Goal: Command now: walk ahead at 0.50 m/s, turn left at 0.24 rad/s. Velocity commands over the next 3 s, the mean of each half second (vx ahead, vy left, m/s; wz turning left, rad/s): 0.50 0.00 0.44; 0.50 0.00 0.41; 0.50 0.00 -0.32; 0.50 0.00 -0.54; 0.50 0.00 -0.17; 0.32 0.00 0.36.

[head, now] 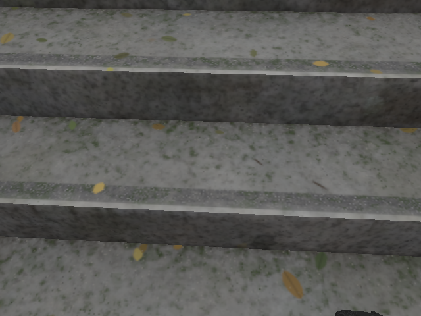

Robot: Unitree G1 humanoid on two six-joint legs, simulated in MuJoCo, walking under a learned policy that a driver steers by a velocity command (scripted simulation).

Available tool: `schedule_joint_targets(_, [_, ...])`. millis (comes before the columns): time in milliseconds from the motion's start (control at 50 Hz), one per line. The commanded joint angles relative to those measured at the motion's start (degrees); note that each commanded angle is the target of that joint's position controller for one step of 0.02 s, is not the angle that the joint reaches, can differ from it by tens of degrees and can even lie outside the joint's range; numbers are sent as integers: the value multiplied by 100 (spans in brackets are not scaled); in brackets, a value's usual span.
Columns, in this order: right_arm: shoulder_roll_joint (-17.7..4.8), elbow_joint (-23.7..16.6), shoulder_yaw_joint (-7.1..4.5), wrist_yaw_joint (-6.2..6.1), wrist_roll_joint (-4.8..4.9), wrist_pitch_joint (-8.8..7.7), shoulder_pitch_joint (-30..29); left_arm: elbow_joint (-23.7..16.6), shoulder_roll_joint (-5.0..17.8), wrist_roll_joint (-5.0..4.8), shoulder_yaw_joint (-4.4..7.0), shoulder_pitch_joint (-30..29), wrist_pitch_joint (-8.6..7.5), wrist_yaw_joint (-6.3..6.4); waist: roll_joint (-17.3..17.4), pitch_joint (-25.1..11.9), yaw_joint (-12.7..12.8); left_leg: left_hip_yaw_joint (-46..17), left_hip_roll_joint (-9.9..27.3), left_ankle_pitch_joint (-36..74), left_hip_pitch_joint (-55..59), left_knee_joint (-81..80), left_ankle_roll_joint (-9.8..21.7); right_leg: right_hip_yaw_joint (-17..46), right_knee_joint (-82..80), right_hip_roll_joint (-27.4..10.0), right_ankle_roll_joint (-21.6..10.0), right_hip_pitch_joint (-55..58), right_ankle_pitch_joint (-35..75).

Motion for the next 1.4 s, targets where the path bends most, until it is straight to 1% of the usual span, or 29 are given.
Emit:
schedule_joint_targets(20, [-320, 646, -304, -69, 55, -161, 916, -1364, -479, 346, -247, -773, -125, -37, -345, -540, 57, -4676, 1353, -605, 2775, -4105, 1100, -108, 3709, -160, -99, -3301, 101])
schedule_joint_targets(60, [100, 1264, -183, -36, -129, -347, 1344, -1650, -880, 234, -500, -1076, 85, 78, -14, 117, 226, -3397, 999, 348, 2203, -4188, 831, -200, 4518, -306, -282, -4107, -310])
schedule_joint_targets(120, [-22, 1431, -134, 111, -155, -533, 1559, -1897, -833, 139, -650, -1418, 246, 201, 11, 462, 401, -2319, 724, 1293, 1649, -4355, 503, -438, 3603, -638, -243, -4462, -512])
schedule_joint_targets(200, [-653, 1572, -201, 114, -184, -744, 2175, -2513, -1072, 173, -789, -2955, 308, 340, 547, 310, -38, -3056, 1150, 1294, 2569, -5009, 759, -933, 5109, -738, -193, -6111, -1539])
schedule_joint_targets(260, [-627, 1634, -238, -18, -141, -626, 2645, -3038, -1118, 207, -923, -3922, 326, 242, 230, 334, -339, -3004, 815, 603, 2807, -5431, 628, -1069, 3242, -970, -201, -5927, -1812])
schedule_joint_targets(320, [-752, 1221, -381, -316, -11, -427, 2420, -3050, -1301, 39, -987, -3936, 436, 122, 301, -472, -359, -2329, 954, 4021, 2637, -6347, 739, -1642, 91, -760, -217, -2573, -2268])
schedule_joint_targets(380, [-1458, 880, -629, -81, 67, -607, 2074, -2193, -400, -299, -469, -1363, 497, 290, 1194, -2171, 795, -2114, 1168, 10167, 3938, -3687, 500, -1547, -1388, -72, -364, -27, -2521])
schedule_joint_targets(400, [-1498, 703, -677, 87, 90, -783, 1632, -2030, 117, -150, -265, -823, 456, 358, 1010, -2538, 1173, -2049, 983, 9453, 3695, -2210, 349, -823, -2100, -351, -476, 727, -2774])
schedule_joint_targets(420, [-934, 173, -635, 277, 194, -841, 1131, -1822, 712, 148, -48, -304, 419, 458, -389, -2576, 1263, -1944, 117, 6601, 1606, -4, 6, 2399, -3866, -1945, -1119, 1673, -3825])
schedule_joint_targets(440, [-592, -150, -611, 330, -153, -794, 1086, -1837, 924, 69, 57, -855, 563, 498, -1629, -2479, 839, -1921, -483, 1615, 484, 2742, -184, 5112, -6027, -2696, -1525, 1185, -4237])
schedule_joint_targets(480, [52, -359, -396, 239, -456, -556, 1009, -1369, -11, -154, -140, -1775, 491, 384, -289, -641, 43, -1734, 92, 1838, -904, 4860, -113, 3854, -5668, -2689, -1324, -140, -5431])
schedule_joint_targets(500, [175, -454, -280, 156, -459, -463, 990, -922, -345, -72, -233, -1630, 338, 349, 204, 127, -229, -1713, 155, 1696, -1272, 4936, -10, 2672, -5549, -2525, -955, -827, -4738])
schedule_joint_targets(540, [400, -451, -91, 68, -289, -196, 1151, -143, -830, 92, -338, -1174, 158, 308, 315, 473, -561, -1836, 187, 1502, -1570, 5149, 25, 1041, -5543, -2203, -450, -1032, -2969])
schedule_joint_targets(600, [162, -590, -41, 16, -200, 5, 854, 241, -449, 47, -227, -913, -85, 130, 290, 692, -710, -1846, 315, 1609, -1883, 4196, -101, -314, -6051, -1962, -244, -819, -1562])
schedule_joint_targets(700, [-165, -795, -228, -51, -248, 61, -112, 368, 380, 85, -37, -218, -281, 226, 179, 274, -320, -1672, 318, 1229, -2742, 4555, -86, -1000, -6721, -2347, -489, 1070, -521])
schedule_joint_targets(800, [231, -1343, -54, -132, -295, 32, -1845, 937, 364, 200, -37, 1303, -288, 265, -78, 605, 457, -1465, 371, -775, -5278, 5080, 168, -1092, -7004, -2549, -392, 3709, 63])
schedule_joint_targets(860, [423, -2046, 209, 1, -188, -24, -2902, 1282, 142, 55, -134, 1542, -77, 394, -425, 829, 495, -663, 778, -1307, -4839, 3646, 179, -1534, -7970, -2290, -299, 3435, 362])
schedule_joint_targets(900, [540, -1903, 366, 310, -76, 81, -2347, 1138, 134, -272, -212, 1050, 104, 408, -125, 364, 241, 399, 949, 17, -1205, 1133, 404, -2133, -8826, -1917, -577, 1797, 2030])
schedule_joint_targets(920, [249, -1496, 208, 332, 9, 107, -1619, 963, 372, -312, -198, 963, 113, 353, -2, -210, 23, 939, 324, 316, 762, 543, 320, -2105, -8042, -1886, -777, 1374, 5068])
schedule_joint_targets(940, [91, -1123, 88, 269, -19, 126, -274, 847, 1059, -258, -93, 1048, -20, 262, -684, -1265, -470, 922, -238, 301, 2207, 861, 354, -1934, -6572, -2203, -718, 1648, 8897])
schedule_joint_targets(960, [-159, -785, -70, 207, 32, 108, 1511, 681, 1806, -400, 149, 533, -198, 113, -1498, -2028, -1422, 255, -234, 906, 3194, -384, 546, -1913, -4967, -2157, -426, 2063, 9588])
schedule_joint_targets(980, [-763, -505, -272, 121, -50, -20, 2103, 372, 1651, -601, 183, 387, -381, -40, -1279, -2600, -1695, -1629, 331, 937, 5074, -1220, 857, -1463, -2895, -1514, -22, 206, 7688])
schedule_joint_targets(1000, [-1755, -411, -594, 96, -242, -119, 2143, -1, 840, -663, 54, 525, -379, -221, 979, -3499, -1364, -4814, 2532, 2958, 6106, -3077, 1317, -1096, 412, -162, 407, -1196, -899])
schedule_joint_targets(1020, [-1782, -448, -674, 46, -277, -77, 1709, 39, 752, -400, 108, 432, -354, -205, 332, -4126, -1126, -5329, 2273, 2729, 5442, -3395, 789, 452, 2188, 19, 203, -868, -747])
schedule_joint_targets(1060, [-1258, -3, -551, 180, -170, -224, 690, -500, -129, -259, 5, -71, -149, 61, -179, -2414, -292, -4471, 2178, 517, 3876, -3658, 565, -118, 2813, -651, 143, -1757, -52])
schedule_joint_targets(1100, [-314, 537, -251, 172, -145, -376, 577, -712, -407, 15, -139, -131, 7, 193, 277, -835, 130, -3397, 1787, -162, 2381, -3834, 444, -168, 3096, -791, -48, -2414, -401])
schedule_joint_targets(1140, [94, 976, -114, 143, -246, -498, 784, -972, -750, 17, -325, -364, 226, 248, 340, -217, 422, -2659, 1772, 68, 1712, -4137, 276, -21, 3298, -810, -234, -2942, -356])
schedule_joint_targets(1320, [-396, 1716, -54, 273, -199, -892, 2000, -1406, -909, 21, -454, -1939, 630, 417, 360, 434, 201, -955, 1785, 460, 2817, -4981, -412, -366, 5313, -146, -388, -6117, -742])
schedule_joint_targets(1400, [-289, 2020, -29, -24, -215, -784, 2775, -1854, -1058, -48, -591, -3115, 737, 313, 730, 518, -98, -330, 1574, 1526, 3226, -5434, -643, -1025, 3586, -329, -312, -5931, -501])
